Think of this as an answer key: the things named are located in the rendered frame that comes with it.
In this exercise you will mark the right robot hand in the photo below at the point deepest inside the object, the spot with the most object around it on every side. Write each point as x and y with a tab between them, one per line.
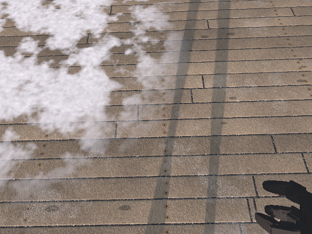
292	219

